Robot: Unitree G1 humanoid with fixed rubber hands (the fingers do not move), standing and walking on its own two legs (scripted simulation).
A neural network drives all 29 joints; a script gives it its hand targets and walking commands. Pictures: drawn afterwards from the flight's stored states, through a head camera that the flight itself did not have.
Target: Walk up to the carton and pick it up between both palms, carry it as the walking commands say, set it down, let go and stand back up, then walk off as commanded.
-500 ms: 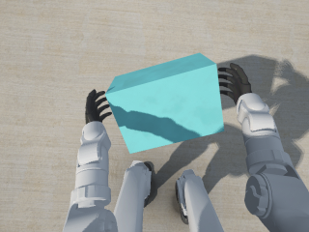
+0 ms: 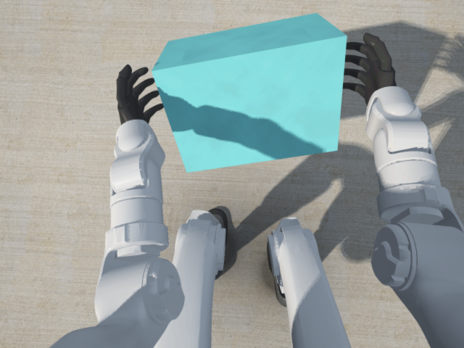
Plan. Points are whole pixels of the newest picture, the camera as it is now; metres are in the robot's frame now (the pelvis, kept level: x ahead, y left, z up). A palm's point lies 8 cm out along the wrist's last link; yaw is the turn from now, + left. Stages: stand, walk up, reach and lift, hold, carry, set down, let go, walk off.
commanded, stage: set down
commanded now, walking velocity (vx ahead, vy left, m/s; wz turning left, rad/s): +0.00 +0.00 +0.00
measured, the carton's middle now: (250, 94) +0.53 +0.01 -0.21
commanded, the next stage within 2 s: none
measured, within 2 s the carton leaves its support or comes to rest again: neither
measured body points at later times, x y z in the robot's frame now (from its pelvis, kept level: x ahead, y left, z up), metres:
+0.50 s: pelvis -0.03 -0.01 -0.05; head +0.36 +0.00 +0.15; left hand +0.48 +0.23 -0.25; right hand +0.54 -0.15 -0.23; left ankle +0.15 +0.10 -0.48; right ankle +0.08 -0.11 -0.48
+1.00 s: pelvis -0.03 -0.02 -0.11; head +0.36 -0.02 +0.12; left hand +0.53 +0.19 -0.27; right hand +0.58 -0.19 -0.27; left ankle +0.15 +0.10 -0.48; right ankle +0.08 -0.11 -0.48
